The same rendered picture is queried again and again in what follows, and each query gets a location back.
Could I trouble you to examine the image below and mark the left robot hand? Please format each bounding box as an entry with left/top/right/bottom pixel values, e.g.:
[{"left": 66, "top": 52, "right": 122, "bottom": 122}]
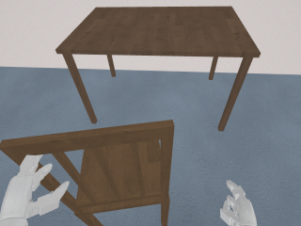
[{"left": 0, "top": 154, "right": 70, "bottom": 221}]

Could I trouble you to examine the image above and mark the right robot hand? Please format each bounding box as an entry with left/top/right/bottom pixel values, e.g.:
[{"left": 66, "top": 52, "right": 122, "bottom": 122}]
[{"left": 220, "top": 180, "right": 257, "bottom": 226}]

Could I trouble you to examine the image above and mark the table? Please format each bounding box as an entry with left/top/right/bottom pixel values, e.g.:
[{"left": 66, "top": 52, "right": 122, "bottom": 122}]
[{"left": 55, "top": 6, "right": 261, "bottom": 132}]

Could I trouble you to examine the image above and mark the chair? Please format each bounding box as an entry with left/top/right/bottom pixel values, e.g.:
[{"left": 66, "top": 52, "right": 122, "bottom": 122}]
[{"left": 0, "top": 120, "right": 175, "bottom": 226}]

